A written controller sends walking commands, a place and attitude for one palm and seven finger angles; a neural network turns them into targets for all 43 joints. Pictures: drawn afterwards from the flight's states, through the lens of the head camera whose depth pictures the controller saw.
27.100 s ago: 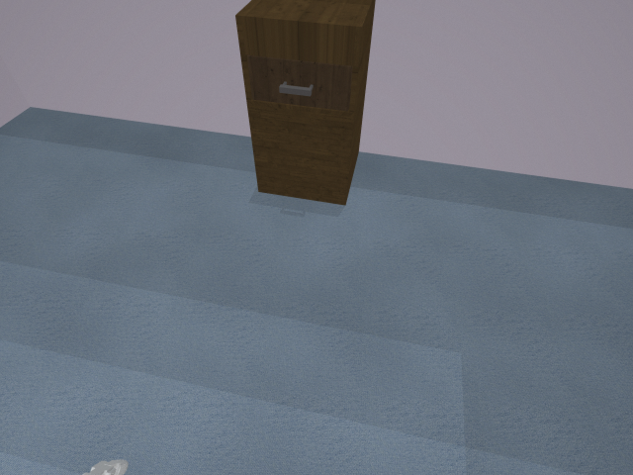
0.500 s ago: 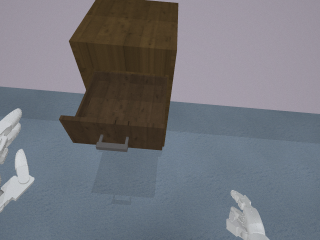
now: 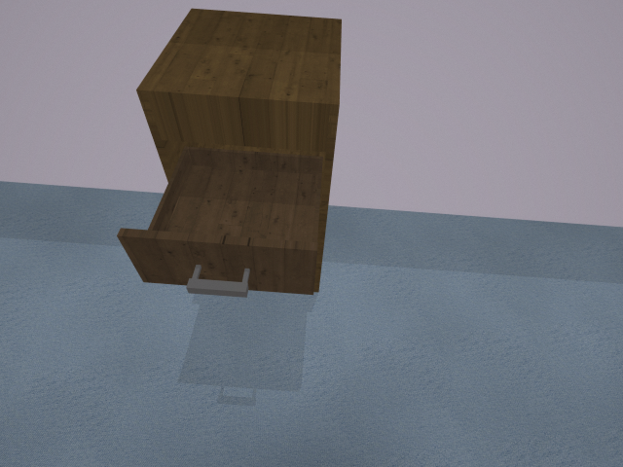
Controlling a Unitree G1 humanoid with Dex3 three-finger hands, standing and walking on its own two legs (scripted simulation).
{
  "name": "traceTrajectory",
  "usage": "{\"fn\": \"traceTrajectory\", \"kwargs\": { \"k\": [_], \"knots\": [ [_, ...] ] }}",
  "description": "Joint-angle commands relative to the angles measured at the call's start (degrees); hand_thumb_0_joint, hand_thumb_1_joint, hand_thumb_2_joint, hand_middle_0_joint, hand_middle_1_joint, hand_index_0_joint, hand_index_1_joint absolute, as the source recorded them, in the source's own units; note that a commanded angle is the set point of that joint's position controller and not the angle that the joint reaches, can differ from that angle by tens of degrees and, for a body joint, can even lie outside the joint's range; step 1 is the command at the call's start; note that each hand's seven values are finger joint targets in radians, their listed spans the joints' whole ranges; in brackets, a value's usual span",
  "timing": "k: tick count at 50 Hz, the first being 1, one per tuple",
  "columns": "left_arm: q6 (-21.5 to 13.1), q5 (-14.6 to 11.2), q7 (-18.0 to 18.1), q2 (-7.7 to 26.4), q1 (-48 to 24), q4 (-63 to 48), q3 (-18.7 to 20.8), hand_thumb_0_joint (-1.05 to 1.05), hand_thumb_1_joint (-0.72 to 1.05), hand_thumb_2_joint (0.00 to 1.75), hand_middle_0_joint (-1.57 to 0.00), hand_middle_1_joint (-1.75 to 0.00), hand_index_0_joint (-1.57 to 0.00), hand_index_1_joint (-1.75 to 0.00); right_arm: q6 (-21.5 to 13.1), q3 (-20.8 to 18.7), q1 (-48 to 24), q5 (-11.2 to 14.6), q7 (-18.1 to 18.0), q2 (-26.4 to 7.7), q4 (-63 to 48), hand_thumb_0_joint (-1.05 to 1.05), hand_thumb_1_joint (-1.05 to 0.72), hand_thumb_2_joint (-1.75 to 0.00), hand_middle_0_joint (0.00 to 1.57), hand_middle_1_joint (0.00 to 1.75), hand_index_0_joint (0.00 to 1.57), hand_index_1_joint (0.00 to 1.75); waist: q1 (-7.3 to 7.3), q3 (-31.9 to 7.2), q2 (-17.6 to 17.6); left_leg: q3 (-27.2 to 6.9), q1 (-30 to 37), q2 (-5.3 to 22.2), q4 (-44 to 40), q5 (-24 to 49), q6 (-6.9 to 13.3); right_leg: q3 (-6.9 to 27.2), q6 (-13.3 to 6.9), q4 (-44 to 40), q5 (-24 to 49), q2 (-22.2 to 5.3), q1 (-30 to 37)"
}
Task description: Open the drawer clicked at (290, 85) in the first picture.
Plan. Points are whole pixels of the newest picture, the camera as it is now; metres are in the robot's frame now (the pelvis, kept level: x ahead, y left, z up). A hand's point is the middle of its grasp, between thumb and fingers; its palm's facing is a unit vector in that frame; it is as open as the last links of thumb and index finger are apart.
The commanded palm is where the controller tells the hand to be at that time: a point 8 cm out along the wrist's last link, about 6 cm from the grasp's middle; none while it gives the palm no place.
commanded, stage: let the arm hang, fingers relaxed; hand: left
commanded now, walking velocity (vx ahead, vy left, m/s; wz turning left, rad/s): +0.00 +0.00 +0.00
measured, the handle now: (220, 279) +0.48 +0.20 -0.20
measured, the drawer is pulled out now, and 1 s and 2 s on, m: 0.29 0.29 0.29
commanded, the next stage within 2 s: look to check the result in 0.80 s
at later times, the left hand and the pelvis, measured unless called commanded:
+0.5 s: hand out of the picture -0.03 +0.16 -0.17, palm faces +0.02 -0.98 -0.19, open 7.4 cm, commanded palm none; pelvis -0.01 -0.01 +0.00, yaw -1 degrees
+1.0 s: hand out of the picture -0.01 +0.14 -0.17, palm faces +0.02 -0.98 -0.17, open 7.4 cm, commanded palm none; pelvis +0.00 -0.02 +0.01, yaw -1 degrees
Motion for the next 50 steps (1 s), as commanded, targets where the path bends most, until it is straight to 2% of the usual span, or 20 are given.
{"fn": "traceTrajectory", "kwargs": {
  "k": [1,2,4,5,6,8,9,14,19,20,25,27,28,30,32,44,50],
  "knots": [
    [-3.22,0.18,-0.19,8.02,2.52,2.40,1.87,0.00,0.90,0.90,-0.20,-0.30,-0.20,-0.30,-1.16,-1.33,3.35,-0.22,-1.33,-4.67,1.15,0.00,-0.90,-0.90,0.20,0.30,0.20,0.30,1.74,-3.55,9.89,-4.93,-1.86,5.55,-8.16,8.47,0.98,6.29,-2.11,-7.74,7.87,-4.89,7.31],
    [-3.27,0.05,-0.23,8.24,2.78,3.82,1.58,0.00,0.90,0.90,-0.20,-0.30,-0.20,-0.30,-1.10,-1.27,4.26,-0.15,-1.40,-4.24,2.17,0.00,-0.90,-0.90,0.20,0.30,0.20,0.30,1.74,-3.35,10.26,-4.81,-1.89,5.40,-8.13,7.79,0.94,6.43,-2.23,-8.08,7.93,-4.89,7.53],
    [-3.45,-0.14,-0.32,7.93,3.08,6.38,1.14,0.00,0.90,0.90,-0.20,-0.30,-0.20,-0.30,-1.00,-1.25,6.46,0.03,-1.52,-3.72,4.09,0.00,-0.90,-0.90,0.20,0.30,0.20,0.30,1.42,-3.18,7.44,-4.58,-1.64,5.59,-8.19,6.49,0.87,6.38,-2.38,-8.81,6.93,-5.10,7.20],
    [-3.41,-0.18,-0.25,7.54,2.90,7.29,1.04,0.00,0.90,0.90,-0.20,-0.30,-0.20,-0.30,-0.88,-1.36,7.28,0.14,-1.66,-3.57,4.74,0.00,-0.90,-0.90,0.20,0.30,0.20,0.30,1.37,-1.46,4.89,-5.14,-1.75,6.06,-8.61,6.77,1.12,5.81,-2.44,-8.98,6.56,-4.81,6.26],
    [-3.37,-0.21,-0.28,7.03,3.17,8.41,0.75,0.00,0.90,0.90,-0.20,-0.30,-0.20,-0.30,-0.84,-1.28,8.13,0.16,-1.74,-3.63,5.61,0.00,-0.90,-0.90,0.20,0.30,0.20,0.30,1.38,-0.47,5.32,-5.07,-2.23,6.16,-8.96,5.79,1.18,5.88,-2.34,-9.43,5.13,-4.93,5.67],
    [-3.42,-0.27,-0.17,6.66,4.03,10.04,0.58,0.00,0.90,0.90,-0.20,-0.30,-0.20,-0.30,-0.92,-1.23,9.85,0.23,-1.85,-2.99,7.12,0.00,-0.90,-0.90,0.20,0.30,0.20,0.30,1.37,-0.83,4.26,-4.98,-1.89,6.10,-8.88,6.30,1.23,5.96,-2.41,-9.41,5.30,-5.03,6.05],
    [-3.49,-0.32,-0.09,6.38,4.54,10.83,0.48,0.00,0.90,0.90,-0.20,-0.30,-0.20,-0.30,-0.88,-1.21,10.54,0.26,-1.89,-2.57,7.71,0.00,-0.90,-0.90,0.20,0.30,0.20,0.30,1.33,-0.73,2.31,-4.90,-1.62,5.99,-8.82,5.82,1.28,6.12,-2.47,-9.80,4.58,-5.12,5.79],
    [-3.35,-0.42,0.23,5.13,5.61,13.15,0.08,0.00,0.90,0.90,-0.20,-0.30,-0.20,-0.30,-0.61,-1.07,12.75,0.22,-2.01,-1.37,9.83,0.00,-0.90,-0.90,0.20,0.30,0.20,0.30,1.17,1.89,0.76,-4.76,-2.44,5.75,-9.37,3.18,1.42,6.72,-2.42,-10.58,-0.27,-4.80,3.47],
    [-3.33,-0.29,0.45,4.48,6.23,13.72,0.21,0.00,0.90,0.90,-0.20,-0.30,-0.20,-0.30,-0.60,-1.15,13.80,0.16,-2.01,-0.07,10.86,0.00,-0.90,-0.90,0.20,0.30,0.20,0.30,1.14,2.74,0.27,-4.36,-2.99,5.52,-9.30,1.53,1.51,7.13,-2.36,-10.84,-2.68,-4.67,1.97],
    [-3.40,-0.28,0.54,4.15,6.40,13.72,0.16,0.00,0.90,0.90,-0.20,-0.30,-0.20,-0.30,-0.59,-1.22,13.71,0.16,-2.05,-0.06,10.83,0.00,-0.90,-0.90,0.20,0.30,0.20,0.30,1.15,3.07,1.37,-4.37,-2.61,5.64,-9.34,1.56,1.47,7.07,-2.38,-10.71,-2.85,-4.33,0.95],
    [-3.58,-0.18,0.63,3.25,6.55,13.51,0.37,0.00,0.90,0.90,-0.20,-0.30,-0.20,-0.30,-0.98,-1.29,13.75,0.15,-2.15,0.82,10.99,0.00,-0.90,-0.90,0.20,0.30,0.20,0.30,1.22,3.18,1.31,-4.46,-2.89,6.01,-9.65,2.43,1.41,6.65,-2.37,-9.84,-0.52,-4.12,1.08],
    [-3.60,-0.13,0.59,3.05,6.29,13.32,0.45,0.00,0.90,0.90,-0.20,-0.30,-0.20,-0.30,-1.10,-1.29,13.69,0.10,-2.15,1.33,11.17,0.00,-0.90,-0.90,0.20,0.30,0.20,0.30,1.21,3.63,2.38,-4.38,-3.56,5.81,-9.66,2.62,1.40,6.72,-2.35,-9.73,0.25,-4.29,1.47],
    [-3.68,-0.12,0.60,2.74,6.29,13.35,0.57,0.00,0.90,0.90,-0.20,-0.30,-0.20,-0.30,-1.16,-1.33,13.67,0.05,-2.20,1.58,11.15,0.00,-0.90,-0.90,0.20,0.30,0.20,0.30,1.19,3.49,1.58,-4.29,-3.36,5.79,-9.61,3.03,1.35,6.82,-2.41,-9.63,0.66,-4.20,1.46],
    [-3.71,-0.14,0.64,2.64,6.56,13.62,0.46,0.00,0.90,0.90,-0.20,-0.30,-0.20,-0.30,-1.08,-1.34,13.32,0.13,-2.25,1.70,11.11,0.00,-0.90,-0.90,0.20,0.30,0.20,0.30,1.29,4.11,3.34,-4.11,-2.88,5.91,-9.57,3.00,1.33,6.79,-2.50,-9.88,0.64,-4.16,0.60],
    [-3.71,-0.12,0.57,2.68,6.26,13.30,0.48,0.00,0.90,0.90,-0.20,-0.30,-0.20,-0.30,-0.99,-1.39,13.53,0.08,-2.24,1.78,11.04,0.00,-0.90,-0.90,0.20,0.30,0.20,0.30,1.07,4.57,2.45,-3.97,-3.59,5.74,-9.44,2.36,1.23,7.20,-2.43,-10.03,0.32,-4.05,0.82],
    [-4.10,-0.25,0.54,2.52,6.32,13.51,0.70,0.00,0.90,0.90,-0.20,-0.30,-0.20,-0.30,-1.22,-1.55,12.87,0.18,-2.47,1.50,11.33,0.00,-0.90,-0.90,0.20,0.30,0.20,0.30,0.98,1.43,1.77,-3.53,-0.73,5.77,-8.56,7.04,0.89,6.77,-2.66,-9.78,5.83,-4.61,3.39],
    [-4.15,-0.30,0.67,2.22,6.31,13.93,0.57,0.00,0.90,0.90,-0.20,-0.30,-0.20,-0.30,-1.08,-1.57,12.51,0.24,-2.60,1.47,11.52,0.00,-0.90,-0.90,0.20,0.30,0.20,0.30,0.98,2.15,2.09,-3.66,-0.31,6.00,-8.79,7.34,0.76,6.54,-2.76,-9.88,6.36,-4.33,3.07]
  ]
}}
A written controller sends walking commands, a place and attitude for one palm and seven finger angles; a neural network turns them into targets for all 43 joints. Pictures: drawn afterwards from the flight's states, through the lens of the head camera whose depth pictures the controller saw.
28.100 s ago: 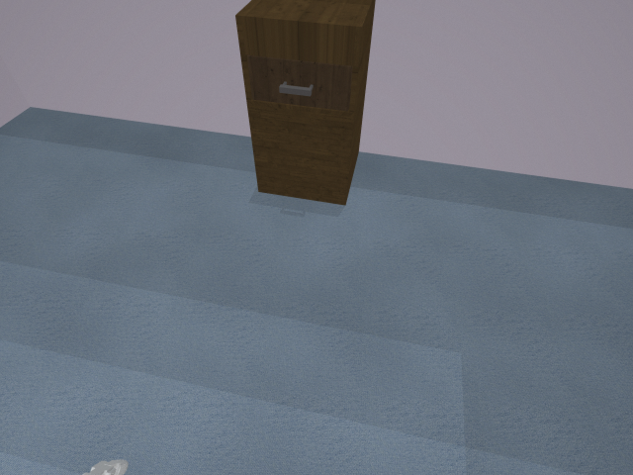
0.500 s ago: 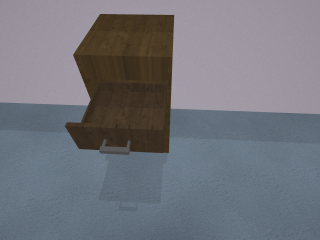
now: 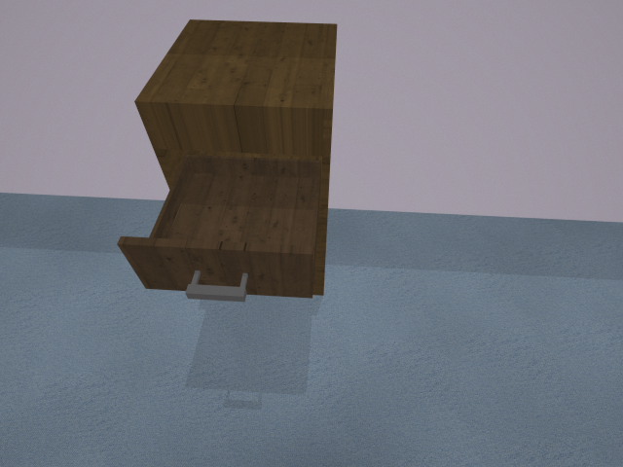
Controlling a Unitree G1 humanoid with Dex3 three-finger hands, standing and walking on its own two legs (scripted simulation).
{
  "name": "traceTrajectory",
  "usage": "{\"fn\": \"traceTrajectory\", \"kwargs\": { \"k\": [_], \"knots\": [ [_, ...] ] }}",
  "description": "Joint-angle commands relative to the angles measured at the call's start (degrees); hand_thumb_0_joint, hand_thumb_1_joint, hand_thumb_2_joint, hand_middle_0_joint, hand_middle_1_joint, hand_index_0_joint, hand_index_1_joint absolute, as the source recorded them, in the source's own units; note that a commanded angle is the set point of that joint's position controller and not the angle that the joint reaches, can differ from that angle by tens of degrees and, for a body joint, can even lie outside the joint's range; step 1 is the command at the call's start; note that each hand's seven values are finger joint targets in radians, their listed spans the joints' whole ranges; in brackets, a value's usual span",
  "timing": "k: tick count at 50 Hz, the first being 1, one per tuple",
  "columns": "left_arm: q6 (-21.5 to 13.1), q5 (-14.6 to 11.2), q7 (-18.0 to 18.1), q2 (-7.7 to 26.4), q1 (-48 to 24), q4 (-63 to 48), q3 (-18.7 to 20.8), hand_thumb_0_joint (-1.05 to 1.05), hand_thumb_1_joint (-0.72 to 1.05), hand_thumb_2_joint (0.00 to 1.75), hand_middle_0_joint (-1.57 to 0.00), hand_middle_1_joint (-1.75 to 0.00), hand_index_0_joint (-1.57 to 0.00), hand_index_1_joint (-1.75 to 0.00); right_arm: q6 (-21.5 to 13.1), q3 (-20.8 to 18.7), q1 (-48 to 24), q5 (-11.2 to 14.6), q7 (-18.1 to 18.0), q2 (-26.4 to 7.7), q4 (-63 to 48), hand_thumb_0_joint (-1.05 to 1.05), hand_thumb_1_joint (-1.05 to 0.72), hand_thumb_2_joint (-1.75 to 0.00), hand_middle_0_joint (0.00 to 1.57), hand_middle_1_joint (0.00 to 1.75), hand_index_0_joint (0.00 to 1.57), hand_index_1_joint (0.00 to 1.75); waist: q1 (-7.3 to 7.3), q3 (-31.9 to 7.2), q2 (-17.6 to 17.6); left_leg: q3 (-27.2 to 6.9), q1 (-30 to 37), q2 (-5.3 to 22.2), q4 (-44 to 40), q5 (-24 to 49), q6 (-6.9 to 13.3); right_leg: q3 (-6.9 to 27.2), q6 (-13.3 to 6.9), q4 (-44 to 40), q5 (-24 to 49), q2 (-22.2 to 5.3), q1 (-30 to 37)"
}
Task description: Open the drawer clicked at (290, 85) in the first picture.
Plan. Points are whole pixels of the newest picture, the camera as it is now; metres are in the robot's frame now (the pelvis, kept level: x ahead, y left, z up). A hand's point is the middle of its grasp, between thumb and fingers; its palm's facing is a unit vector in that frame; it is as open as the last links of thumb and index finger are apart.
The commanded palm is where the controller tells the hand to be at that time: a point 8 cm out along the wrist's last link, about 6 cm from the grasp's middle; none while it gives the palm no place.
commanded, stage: look to check the result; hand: left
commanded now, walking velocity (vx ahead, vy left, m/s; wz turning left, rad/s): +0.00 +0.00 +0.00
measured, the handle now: (218, 284) +0.48 +0.22 -0.20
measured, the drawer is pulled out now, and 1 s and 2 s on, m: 0.29 0.29 0.29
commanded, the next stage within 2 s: stand and wait in 0.42 s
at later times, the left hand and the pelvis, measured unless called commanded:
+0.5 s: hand out of the picture +0.00 +0.16 -0.17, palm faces +0.03 -0.98 -0.18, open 7.4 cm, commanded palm none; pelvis +0.01 +0.00 +0.00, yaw +0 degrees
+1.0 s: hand out of the picture +0.00 +0.16 -0.18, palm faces +0.04 -0.98 -0.18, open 7.4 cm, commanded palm none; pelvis +0.02 +0.00 +0.00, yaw +0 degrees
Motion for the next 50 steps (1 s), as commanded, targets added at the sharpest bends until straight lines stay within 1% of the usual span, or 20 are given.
{"fn": "traceTrajectory", "kwargs": {
  "k": [1,3,5,9,12,16,21,23,25,27,30,32,35,37,40,42,45,47,48,50],
  "knots": [
    [-0.48,0.04,0.52,5.11,4.45,-0.73,1.07,0.00,0.90,0.90,-0.20,-0.30,-0.20,-0.30,-0.43,-0.78,6.31,-0.22,-0.49,-3.69,-0.45,0.00,-0.90,-0.90,0.20,0.30,0.20,0.30,0.17,2.02,0.46,-3.66,-3.00,4.38,-4.63,5.49,2.28,6.43,-1.10,-5.04,4.00,-6.28,0.81],
    [-0.48,0.02,0.50,5.35,4.41,-0.66,1.12,0.00,0.90,0.90,-0.20,-0.30,-0.20,-0.30,-0.50,-0.72,6.15,-0.19,-0.52,-3.73,-0.29,0.00,-0.90,-0.90,0.20,0.30,0.20,0.30,0.24,1.83,1.03,-3.54,-2.89,4.32,-4.56,6.09,2.18,6.51,-1.13,-4.84,5.01,-6.36,1.22],
    [-0.57,0.02,0.56,5.15,4.69,-0.51,1.15,0.00,0.90,0.90,-0.20,-0.30,-0.20,-0.30,-0.55,-0.81,6.01,-0.11,-0.61,-3.70,-0.36,0.00,-0.90,-0.90,0.20,0.30,0.20,0.30,0.35,1.19,-0.44,-3.69,-2.14,4.57,-4.48,7.09,2.24,6.12,-1.18,-4.65,6.24,-6.25,1.37],
    [-0.45,0.03,0.51,5.16,4.35,-0.49,1.11,0.00,0.90,0.90,-0.20,-0.30,-0.20,-0.30,-0.36,-0.83,5.86,-0.21,-0.57,-3.66,-0.09,0.00,-0.90,-0.90,0.20,0.30,0.20,0.30,0.28,2.59,0.61,-3.48,-2.85,4.26,-4.77,5.06,2.11,6.55,-1.08,-5.18,4.06,-6.29,0.72],
    [-0.52,0.06,0.53,5.15,4.19,-0.49,1.13,0.00,0.90,0.90,-0.20,-0.30,-0.20,-0.30,-0.36,-0.93,6.05,-0.18,-0.53,-3.65,-0.18,0.00,-0.90,-0.90,0.20,0.30,0.20,0.30,0.15,2.25,-0.72,-3.54,-2.65,4.35,-4.79,5.21,2.18,6.52,-1.02,-5.31,4.11,-6.20,1.01],
    [-0.66,0.02,0.57,5.16,4.48,-0.43,1.12,0.00,0.90,0.90,-0.20,-0.30,-0.20,-0.30,-0.40,-1.00,5.49,-0.15,-0.59,-3.56,-0.09,0.00,-0.90,-0.90,0.20,0.30,0.20,0.30,0.22,1.59,-0.10,-3.26,-1.77,4.29,-4.39,6.47,2.12,6.45,-1.10,-5.07,6.64,-6.38,1.38],
    [-0.68,0.01,0.62,5.05,4.22,-0.53,1.17,0.00,0.90,0.90,-0.20,-0.30,-0.20,-0.30,-0.35,-1.06,5.60,-0.20,-0.65,-3.55,-0.01,0.00,-0.90,-0.90,0.20,0.30,0.20,0.30,0.08,1.75,-0.84,-3.12,-1.72,4.51,-4.60,6.69,2.03,6.28,-1.07,-4.82,7.36,-6.19,1.45],
    [-0.64,0.03,0.57,5.24,4.36,-0.48,1.19,0.00,0.90,0.90,-0.20,-0.30,-0.20,-0.30,-0.43,-0.99,5.24,-0.16,-0.63,-3.61,0.10,0.00,-0.90,-0.90,0.20,0.30,0.20,0.30,0.27,1.98,0.50,-3.10,-1.89,4.27,-4.70,6.38,1.97,6.65,-1.06,-5.03,6.91,-6.37,1.44],
    [-0.70,0.01,0.63,5.21,4.38,-0.51,1.20,0.00,0.90,0.90,-0.20,-0.30,-0.20,-0.30,-0.44,-1.04,5.24,-0.13,-0.69,-3.70,-0.03,0.00,-0.90,-0.90,0.20,0.30,0.20,0.30,0.24,1.46,-0.64,-3.22,-1.31,4.53,-4.73,7.15,2.04,6.37,-1.10,-4.78,7.68,-6.10,1.53],
    [-0.66,0.00,0.57,5.27,4.33,-0.51,1.20,0.00,0.90,0.90,-0.20,-0.30,-0.20,-0.30,-0.51,-0.98,5.20,-0.15,-0.69,-3.63,0.14,0.00,-0.90,-0.90,0.20,0.30,0.20,0.30,0.28,1.70,0.37,-3.16,-1.62,4.41,-4.75,7.35,2.02,6.34,-1.05,-4.69,7.92,-6.29,1.74],
    [-0.70,-0.01,0.61,5.23,4.44,-0.38,1.18,0.00,0.90,0.90,-0.20,-0.30,-0.20,-0.30,-0.40,-1.05,5.07,-0.11,-0.73,-3.56,0.10,0.00,-0.90,-0.90,0.20,0.30,0.20,0.30,0.32,1.87,-0.34,-3.11,-1.35,4.52,-4.76,7.10,1.98,6.17,-1.11,-4.94,7.68,-6.13,1.46],
    [-0.69,0.01,0.57,5.25,4.31,-0.48,1.23,0.00,0.90,0.90,-0.20,-0.30,-0.20,-0.30,-0.46,-1.00,5.22,-0.16,-0.71,-3.58,0.22,0.00,-0.90,-0.90,0.20,0.30,0.20,0.30,0.26,1.82,0.60,-3.01,-1.58,4.41,-4.78,7.40,1.95,6.28,-1.07,-4.90,8.08,-6.37,1.92],
    [-0.76,-0.04,0.60,5.21,4.42,-0.34,1.17,0.00,0.90,0.90,-0.20,-0.30,-0.20,-0.30,-0.44,-1.06,5.03,-0.10,-0.76,-3.76,0.06,0.00,-0.90,-0.90,0.20,0.30,0.20,0.30,0.28,1.38,-1.15,-3.23,-0.97,4.49,-4.76,7.62,2.00,6.03,-1.06,-4.80,8.57,-6.16,1.88],
    [-0.71,-0.03,0.57,5.27,4.32,-0.49,1.21,0.00,0.90,0.90,-0.20,-0.30,-0.20,-0.30,-0.42,-1.01,5.10,-0.18,-0.76,-3.65,0.37,0.00,-0.90,-0.90,0.20,0.30,0.20,0.30,0.27,1.88,0.52,-3.02,-1.48,4.34,-4.75,7.33,1.87,6.22,-1.05,-4.91,8.19,-6.30,1.97],
    [-0.73,-0.05,0.61,5.26,4.30,-0.44,1.16,0.00,0.90,0.90,-0.20,-0.30,-0.20,-0.30,-0.45,-1.05,5.10,-0.13,-0.80,-3.67,0.22,0.00,-0.90,-0.90,0.20,0.30,0.20,0.30,0.24,1.47,-0.53,-3.30,-1.03,4.58,-4.81,7.96,1.98,6.01,-1.11,-4.73,8.49,-6.07,1.97],
    [-0.69,-0.03,0.57,5.21,4.30,-0.47,1.17,0.00,0.90,0.90,-0.20,-0.30,-0.20,-0.30,-0.54,-1.00,5.25,-0.16,-0.82,-3.66,0.44,0.00,-0.90,-0.90,0.20,0.30,0.20,0.30,0.27,1.17,0.96,-3.16,-1.07,4.49,-4.84,8.18,1.96,6.19,-1.09,-4.69,8.44,-6.22,2.38],
    [-0.73,-0.01,0.60,5.21,4.45,-0.30,1.20,0.00,0.90,0.90,-0.20,-0.30,-0.20,-0.30,-0.63,-1.09,4.91,-0.08,-0.87,-3.80,0.24,0.00,-0.90,-0.90,0.20,0.30,0.20,0.30,0.39,0.87,-0.26,-3.29,-0.44,4.64,-4.77,9.31,2.04,5.77,-1.10,-4.39,9.68,-6.23,2.27],
    [-0.69,-0.04,0.59,5.25,4.28,-0.30,1.25,0.00,0.90,0.90,-0.20,-0.30,-0.20,-0.30,-0.65,-1.04,5.20,-0.13,-0.91,-3.73,0.48,0.00,-0.90,-0.90,0.20,0.30,0.20,0.30,0.33,0.95,0.11,-3.09,-0.66,4.59,-4.72,9.58,1.93,5.74,-1.05,-4.14,10.35,-6.29,2.64],
    [-0.68,-0.03,0.58,5.29,4.38,-0.30,1.21,0.00,0.90,0.90,-0.20,-0.30,-0.20,-0.30,-0.59,-1.04,4.96,-0.09,-0.89,-3.69,0.49,0.00,-0.90,-0.90,0.20,0.30,0.20,0.30,0.35,1.57,0.93,-2.99,-0.84,4.45,-4.80,8.75,1.87,5.92,-1.06,-4.45,9.86,-6.46,2.26],
    [-0.68,-0.04,0.59,5.19,4.38,-0.24,1.10,0.00,0.90,0.90,-0.20,-0.30,-0.20,-0.30,-0.49,-1.02,5.04,-0.09,-0.86,-3.77,0.26,0.00,-0.90,-0.90,0.20,0.30,0.20,0.30,0.34,2.06,0.06,-3.23,-1.04,4.58,-5.08,8.08,1.93,5.88,-1.03,-4.56,8.40,-6.05,1.72]
  ]
}}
